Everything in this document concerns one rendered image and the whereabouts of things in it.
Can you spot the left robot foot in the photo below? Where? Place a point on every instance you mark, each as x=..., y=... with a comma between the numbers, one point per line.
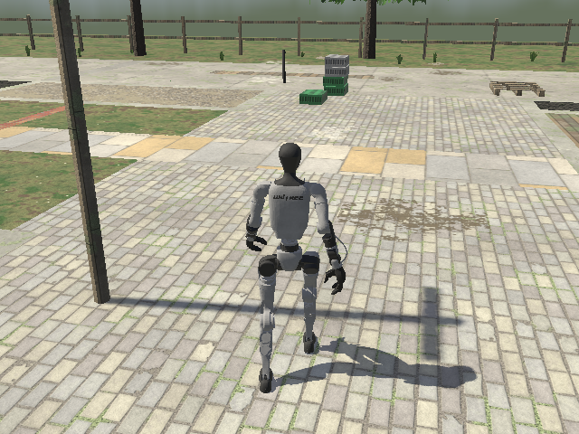
x=265, y=384

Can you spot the right robot shin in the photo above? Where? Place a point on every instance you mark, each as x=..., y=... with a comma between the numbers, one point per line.
x=310, y=315

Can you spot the right robot upper arm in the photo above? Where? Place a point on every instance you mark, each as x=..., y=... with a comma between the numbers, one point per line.
x=321, y=206

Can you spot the right robot hand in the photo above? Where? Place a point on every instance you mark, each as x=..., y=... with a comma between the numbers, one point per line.
x=341, y=277

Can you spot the robot left forearm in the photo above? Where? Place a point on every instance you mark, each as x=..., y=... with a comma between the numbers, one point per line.
x=250, y=231

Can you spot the left robot upper arm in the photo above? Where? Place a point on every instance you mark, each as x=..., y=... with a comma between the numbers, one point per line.
x=261, y=190

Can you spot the left robot hand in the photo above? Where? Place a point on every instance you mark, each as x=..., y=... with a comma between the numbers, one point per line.
x=253, y=247

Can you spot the robot right forearm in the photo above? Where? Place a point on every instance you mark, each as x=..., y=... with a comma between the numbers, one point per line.
x=331, y=247

